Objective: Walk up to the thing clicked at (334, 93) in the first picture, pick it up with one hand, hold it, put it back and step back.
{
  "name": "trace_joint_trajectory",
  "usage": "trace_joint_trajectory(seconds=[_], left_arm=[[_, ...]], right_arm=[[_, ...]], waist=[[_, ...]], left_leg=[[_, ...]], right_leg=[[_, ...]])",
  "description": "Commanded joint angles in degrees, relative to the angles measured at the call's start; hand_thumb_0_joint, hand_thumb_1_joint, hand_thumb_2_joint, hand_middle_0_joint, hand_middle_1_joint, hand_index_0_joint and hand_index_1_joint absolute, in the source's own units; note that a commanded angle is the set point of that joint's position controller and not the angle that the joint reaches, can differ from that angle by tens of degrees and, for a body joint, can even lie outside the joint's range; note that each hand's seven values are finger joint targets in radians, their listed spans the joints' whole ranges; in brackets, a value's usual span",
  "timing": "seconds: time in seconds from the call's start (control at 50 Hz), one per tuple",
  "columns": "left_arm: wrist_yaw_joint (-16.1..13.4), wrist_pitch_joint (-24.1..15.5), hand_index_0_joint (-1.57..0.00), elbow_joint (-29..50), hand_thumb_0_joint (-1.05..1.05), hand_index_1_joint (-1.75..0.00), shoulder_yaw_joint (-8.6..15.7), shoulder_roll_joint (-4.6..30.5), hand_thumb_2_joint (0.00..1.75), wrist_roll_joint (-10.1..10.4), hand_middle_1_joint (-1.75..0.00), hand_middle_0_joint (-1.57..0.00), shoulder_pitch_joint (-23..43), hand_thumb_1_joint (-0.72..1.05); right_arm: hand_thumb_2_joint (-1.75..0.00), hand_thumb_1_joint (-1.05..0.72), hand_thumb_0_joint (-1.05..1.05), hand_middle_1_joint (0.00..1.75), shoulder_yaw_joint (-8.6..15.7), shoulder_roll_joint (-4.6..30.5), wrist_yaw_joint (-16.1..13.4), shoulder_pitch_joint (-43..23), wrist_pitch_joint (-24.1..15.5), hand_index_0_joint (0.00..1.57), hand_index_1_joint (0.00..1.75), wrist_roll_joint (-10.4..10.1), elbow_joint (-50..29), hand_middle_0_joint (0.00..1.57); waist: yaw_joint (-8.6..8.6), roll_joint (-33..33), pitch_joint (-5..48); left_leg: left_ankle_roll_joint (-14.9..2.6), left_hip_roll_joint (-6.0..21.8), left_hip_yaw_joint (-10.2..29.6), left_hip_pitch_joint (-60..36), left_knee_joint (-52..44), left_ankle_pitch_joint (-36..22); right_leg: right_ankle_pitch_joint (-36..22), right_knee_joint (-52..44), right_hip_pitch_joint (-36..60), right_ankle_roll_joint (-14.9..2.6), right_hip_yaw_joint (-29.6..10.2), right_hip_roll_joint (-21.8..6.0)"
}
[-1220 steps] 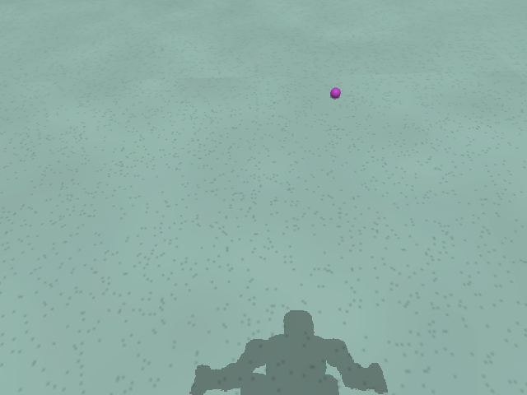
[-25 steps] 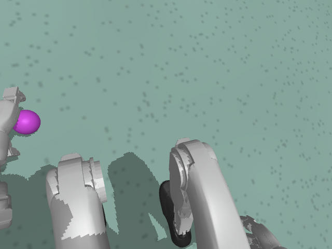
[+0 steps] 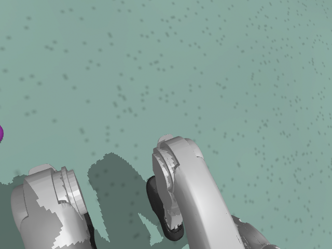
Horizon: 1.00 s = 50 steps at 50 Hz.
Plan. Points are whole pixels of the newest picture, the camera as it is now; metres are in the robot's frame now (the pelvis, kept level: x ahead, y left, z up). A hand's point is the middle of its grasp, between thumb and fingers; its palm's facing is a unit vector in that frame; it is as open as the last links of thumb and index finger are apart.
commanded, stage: rest palm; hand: left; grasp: from above
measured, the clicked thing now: out of the picture +0.41 +0.33 -0.27
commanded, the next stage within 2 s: close in 0.74 s
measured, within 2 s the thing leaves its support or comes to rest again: neither
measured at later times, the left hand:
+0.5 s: hand out of the picture +0.40 +0.32 -0.24, palm faces -0.40 -0.16 -0.90, open 14.0 cm
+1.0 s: hand out of the picture +0.40 +0.33 -0.25, palm faces -0.43 -0.18 -0.89, open 13.5 cm
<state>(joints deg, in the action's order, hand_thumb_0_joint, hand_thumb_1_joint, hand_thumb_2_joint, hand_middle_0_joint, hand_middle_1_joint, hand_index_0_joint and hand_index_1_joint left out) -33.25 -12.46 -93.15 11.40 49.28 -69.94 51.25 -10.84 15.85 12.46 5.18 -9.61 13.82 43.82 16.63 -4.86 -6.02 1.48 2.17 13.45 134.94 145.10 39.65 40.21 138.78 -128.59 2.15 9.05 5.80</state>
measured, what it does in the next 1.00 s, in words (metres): stands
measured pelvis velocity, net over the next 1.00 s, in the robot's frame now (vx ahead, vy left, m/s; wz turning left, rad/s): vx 0.00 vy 0.00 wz -0.04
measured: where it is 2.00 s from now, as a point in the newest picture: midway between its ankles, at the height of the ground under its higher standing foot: (130, 233)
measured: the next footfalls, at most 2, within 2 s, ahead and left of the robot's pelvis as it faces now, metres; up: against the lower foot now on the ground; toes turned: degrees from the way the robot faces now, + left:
none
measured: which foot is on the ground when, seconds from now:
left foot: down 0.00-1.00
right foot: down 0.00-1.00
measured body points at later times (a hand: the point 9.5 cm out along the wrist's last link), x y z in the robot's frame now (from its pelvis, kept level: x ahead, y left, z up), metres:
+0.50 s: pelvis +0.00 +0.01 +0.00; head +0.24 +0.13 +0.35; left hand +0.42 +0.33 -0.19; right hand +0.08 -0.26 -0.07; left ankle +0.07 +0.14 -0.27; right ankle +0.10 -0.11 -0.27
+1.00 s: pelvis +0.00 +0.00 +0.00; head +0.26 +0.13 +0.34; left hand +0.42 +0.34 -0.20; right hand +0.06 -0.25 -0.07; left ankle +0.07 +0.14 -0.27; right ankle +0.10 -0.11 -0.27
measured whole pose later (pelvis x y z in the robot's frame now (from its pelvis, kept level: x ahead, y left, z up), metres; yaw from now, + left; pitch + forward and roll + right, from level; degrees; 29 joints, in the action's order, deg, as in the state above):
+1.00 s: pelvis +0.00 +0.00 +0.00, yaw -2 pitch +25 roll -13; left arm -39.1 -15.6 -97.7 9.3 53.8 -71.0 51.6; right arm -15.5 18.6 16.2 3.1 -15.7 16.2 42.9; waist 17.5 -8.3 -9.7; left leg 1.5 2.1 16.6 133.2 147.3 40.6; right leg 40.1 138.5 -125.9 2.8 11.4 6.6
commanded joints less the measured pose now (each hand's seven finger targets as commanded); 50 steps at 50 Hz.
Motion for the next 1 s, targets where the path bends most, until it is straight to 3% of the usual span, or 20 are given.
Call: trace_joint_trajectory(seconds=[0.0,0.06,0.08,0.12,0.2,0.22,0.26,0.28,0.36,0.42,0.54,0.56,0.68,0.74,0.76,0.8,0.86,0.92,0.96,0.98], left_arm=[[-2.2,-2.2,-0.06,6.0,0.0,-1.0,0.6,15.8,0.96,0.6,-1.01,-0.06,12.5,-0.52],[-2.9,-3.3,-0.06,4.7,0.0,-0.99,-0.7,14.3,0.97,-0.9,-0.99,-0.06,13.1,-0.52],[-3.4,-3.7,-0.06,4.2,0.0,-0.99,0.3,15.5,0.98,-1.1,-0.99,-0.06,12.5,-0.53],[-4.2,-4.2,-0.06,2.8,0.0,-0.99,-1.4,15.1,0.97,-1.9,-0.99,-0.07,13.8,-0.52],[-6.7,-3.8,-0.07,2.2,0.0,-0.99,-1.0,15.9,0.98,-3.4,-0.99,-0.07,13.0,-0.51],[-7.0,-3.6,-0.07,1.6,0.0,-0.99,-2.6,14.9,0.99,-3.7,-0.99,-0.07,14.9,-0.51],[-8.4,-2.9,-0.07,1.6,0.0,-1.0,-2.2,14.3,0.99,-3.3,-1.0,-0.07,13.7,-0.5],[-8.6,-2.1,-0.07,-0.4,0.0,-0.99,-3.9,12.8,0.99,-3.2,-0.99,-0.08,13.2,-0.51],[-9.3,-0.6,-0.07,1.1,0.0,-0.99,-4.5,14.2,0.97,-3.5,-1.0,-0.07,16.2,-0.51],[-10.2,0.7,-0.07,-0.1,0.0,-0.99,-2.2,15.2,0.95,-2.7,-1.0,-0.07,14.4,-0.5],[-8.3,1.4,-0.07,1.1,0.0,-1.0,-3.5,13.2,0.94,-0.2,-1.01,-0.06,14.5,-0.51],[-8.3,1.7,-0.07,-0.7,0.0,-1.01,-1.9,16.2,0.94,-0.8,-1.02,-0.06,14.2,-0.51],[-6.5,0.0,-0.07,-0.3,0.0,-1.01,-1.6,15.9,0.94,0.8,-1.03,-0.06,13.1,-0.5],[-6.1,-1.5,-0.07,0.9,0.0,-1.02,-2.3,16.4,0.94,0.8,-1.03,-0.06,13.4,-0.5],[-6.4,-1.9,-0.07,1.0,0.0,-1.03,-0.9,17.3,0.94,1.0,-1.04,-0.06,12.2,-0.49],[-6.1,-2.6,-0.08,0.4,0.0,-1.03,-2.5,16.9,0.93,0.4,-1.05,-0.07,12.8,-0.47],[-7.5,-3.4,-0.16,1.5,0.0,-1.01,-1.2,18.5,0.88,0.3,-1.04,-0.13,12.4,-0.37],[-8.4,-3.4,-0.19,1.0,0.0,-0.99,-1.9,18.2,0.86,-0.7,-1.02,-0.16,13.7,-0.32],[-9.2,-3.0,-0.19,1.2,0.0,-0.96,-1.4,18.8,0.84,-0.7,-0.99,-0.16,13.0,-0.32],[-9.3,-2.7,-0.21,1.3,0.0,-0.95,-2.6,16.9,0.82,-0.9,-0.98,-0.18,12.5,-0.3]], right_arm=[[-0.9,-0.89,0.0,0.3,4.6,17.0,-0.5,10.5,-0.2,0.2,0.3,0.0,0.0,0.2],[-0.9,-0.89,0.0,0.3,4.0,17.6,-0.2,11.2,-0.3,0.2,0.3,0.6,0.0,0.2],[-0.9,-0.89,0.0,0.3,4.0,17.8,-0.3,10.6,-0.3,0.2,0.3,0.6,0.2,0.2],[-0.9,-0.89,0.0,0.3,3.5,17.9,-0.2,9.6,-0.7,0.2,0.3,0.7,-0.4,0.2],[-0.9,-0.88,0.0,0.3,3.2,18.8,0.0,9.2,-1.6,0.2,0.3,1.5,-0.1,0.2],[-0.9,-0.89,0.0,0.3,3.0,18.7,0.3,8.7,-2.1,0.2,0.3,1.5,-0.6,0.2],[-0.9,-0.89,0.0,0.3,2.9,19.0,0.5,8.0,-2.4,0.2,0.3,1.8,-0.1,0.2],[-0.9,-0.89,0.0,0.3,2.8,18.7,0.7,7.1,-2.8,0.2,0.3,1.7,-0.3,0.2],[-0.9,-0.89,0.0,0.3,2.8,19.6,1.7,6.7,-4.2,0.2,0.3,1.7,-0.4,0.2],[-0.9,-0.89,0.0,0.3,2.9,19.9,2.2,6.7,-4.7,0.2,0.3,1.6,-0.3,0.2],[-0.9,-0.89,0.0,0.3,2.6,19.6,3.1,5.8,-6.2,0.2,0.3,1.2,-1.3,0.2],[-0.9,-0.9,0.0,0.3,2.6,20.0,3.2,7.4,-6.4,0.2,0.3,1.6,0.0,0.2],[-0.9,-0.89,0.0,0.3,1.9,20.1,3.8,7.8,-6.8,0.2,0.3,1.4,-0.6,0.2],[-0.9,-0.89,0.0,0.3,1.8,20.4,3.7,7.9,-6.9,0.2,0.3,1.6,-0.5,0.2],[-0.9,-0.89,0.0,0.3,1.4,20.2,3.6,8.0,-6.6,0.2,0.3,1.7,-0.5,0.2],[-0.9,-0.89,0.0,0.3,0.7,20.2,3.9,7.9,-6.6,0.2,0.3,2.0,-0.9,0.2],[-0.9,-0.89,0.0,0.3,1.1,21.0,3.2,7.4,-6.3,0.2,0.3,1.8,-0.5,0.2],[-0.9,-0.89,0.0,0.3,0.7,21.1,3.4,7.7,-6.3,0.2,0.3,2.3,-0.6,0.2],[-0.9,-0.89,0.0,0.3,0.9,21.5,3.2,7.1,-6.2,0.2,0.3,2.1,-0.5,0.2],[-0.9,-0.88,0.0,0.3,0.8,21.1,3.3,6.5,-6.2,0.2,0.3,2.1,-1.0,0.2]], waist=[[0.67,20.4,39.7],[1.78,21.5,37.7],[1.04,21.9,37.6],[1.76,22.4,35.3],[1.41,22.8,35.5],[2.2,23.0,34.0],[1.49,23.8,34.8],[1.69,23.4,33.8],[2.41,25.2,33.7],[2.18,24.5,33.8],[2.2,26.1,35.0],[2.95,25.4,34.3],[3.21,24.4,33.6],[3.08,24.6,34.6],[2.5,23.9,35.5],[3.59,23.5,34.0],[2.56,23.1,34.0],[3.59,23.8,33.8],[2.72,23.1,34.1],[2.47,23.9,34.2]], left_leg=[[-3.19,0.7,-6.3,-25.6,-12.2,-10.7],[-2.69,0.6,-5.8,-26.9,-12.9,-10.8],[-2.54,0.7,-5.5,-27.1,-13.3,-10.0],[-2.47,0.8,-5.5,-26.4,-13.1,-7.8],[-2.28,0.8,-5.6,-27.3,-13.3,-8.6],[-2.2,0.8,-5.6,-26.7,-13.0,-7.6],[-1.92,0.8,-5.3,-27.7,-14.2,-7.9],[-1.96,0.9,-5.4,-27.3,-13.9,-6.9],[-1.78,1.1,-5.1,-28.6,-13.5,-7.7],[-1.83,1.2,-5.0,-28.4,-13.4,-8.7],[-1.53,1.2,-4.3,-30.0,-14.1,-10.4],[-1.74,1.4,-4.4,-29.8,-12.9,-10.5],[-1.86,1.3,-4.3,-28.8,-12.8,-11.3],[-1.97,1.4,-4.3,-28.8,-12.3,-11.7],[-1.97,1.4,-4.1,-29.0,-12.4,-12.5],[-2.17,1.5,-4.1,-28.2,-11.7,-11.4],[-2.15,1.5,-4.1,-27.4,-12.3,-9.6],[-1.98,1.7,-3.6,-28.3,-12.0,-10.4],[-1.98,1.7,-3.7,-28.1,-12.4,-10.4],[-1.84,1.6,-3.8,-28.6,-12.8,-10.5]], right_leg=[[-15.8,-14.7,22.3,-3.01,3.9,1.4],[-15.7,-13.6,20.4,-3.22,5.4,1.4],[-14.8,-13.9,20.1,-3.36,5.6,1.7],[-12.7,-13.5,18.1,-3.52,5.8,1.6],[-13.4,-13.9,18.5,-3.38,6.2,1.9],[-12.5,-13.2,17.0,-3.47,6.2,1.8],[-12.4,-13.8,17.6,-3.59,6.7,2.1],[-11.6,-13.8,16.6,-3.62,6.5,2.1],[-12.7,-13.0,15.9,-3.51,6.6,1.9],[-13.8,-13.0,17.0,-3.35,6.8,2.0],[-15.2,-12.7,18.1,-3.45,6.8,1.8],[-16.0,-12.4,18.5,-3.19,7.0,1.7],[-16.4,-12.9,20.4,-3.14,7.1,1.8],[-16.9,-13.2,21.9,-3.04,6.9,2.0],[-17.5,-13.3,22.9,-3.02,7.2,2.1],[-16.8,-12.9,21.9,-2.85,7.3,2.0],[-14.7,-14.1,22.0,-2.96,7.2,2.2],[-15.6,-13.1,21.3,-2.99,7.8,2.3],[-15.3,-13.7,21.8,-2.98,7.8,2.4],[-15.1,-13.7,21.3,-3.11,7.7,2.5]])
